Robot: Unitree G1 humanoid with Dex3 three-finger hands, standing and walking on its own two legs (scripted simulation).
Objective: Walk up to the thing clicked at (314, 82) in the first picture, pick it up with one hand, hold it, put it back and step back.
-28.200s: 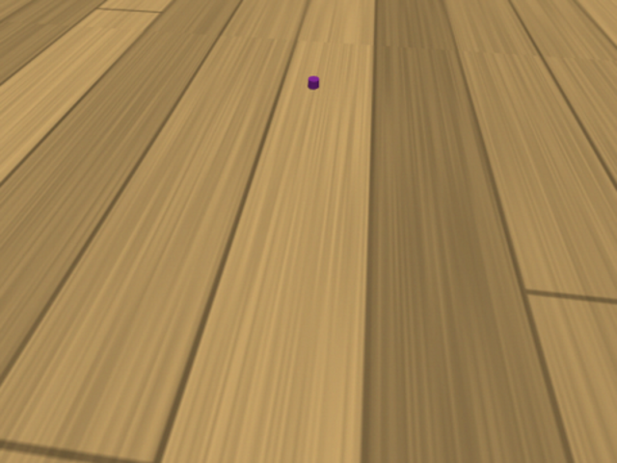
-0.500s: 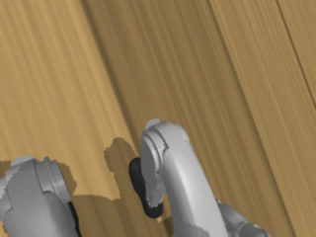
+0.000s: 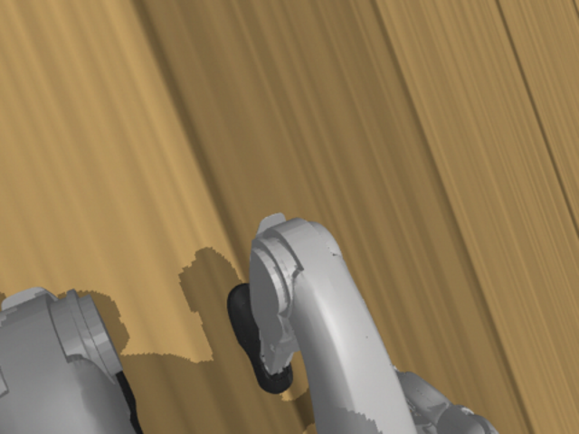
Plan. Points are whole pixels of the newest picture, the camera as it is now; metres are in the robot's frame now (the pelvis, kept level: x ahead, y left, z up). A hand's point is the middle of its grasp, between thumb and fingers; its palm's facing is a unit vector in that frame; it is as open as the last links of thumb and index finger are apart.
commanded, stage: rest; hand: left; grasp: from above
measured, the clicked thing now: out of the picture +0.44 +0.33 -0.27
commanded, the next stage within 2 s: open in 0.04 s
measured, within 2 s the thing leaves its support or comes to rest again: neither
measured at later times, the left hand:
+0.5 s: hand out of the picture +0.42 +0.32 -0.24, palm faces -0.42 -0.15 -0.89, open 11.3 cm
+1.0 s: hand out of the picture +0.42 +0.33 -0.24, palm faces -0.44 -0.16 -0.88, open 13.9 cm
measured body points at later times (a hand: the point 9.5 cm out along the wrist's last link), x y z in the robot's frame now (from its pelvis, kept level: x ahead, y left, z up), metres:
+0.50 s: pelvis +0.00 +0.00 +0.00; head +0.26 +0.13 +0.34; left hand +0.44 +0.33 -0.19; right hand +0.06 -0.26 -0.06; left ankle +0.06 +0.13 -0.26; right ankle +0.11 -0.12 -0.26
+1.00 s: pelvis +0.00 +0.00 +0.01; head +0.27 +0.13 +0.34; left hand +0.44 +0.33 -0.19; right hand +0.05 -0.25 -0.05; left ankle +0.06 +0.13 -0.26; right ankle +0.11 -0.12 -0.26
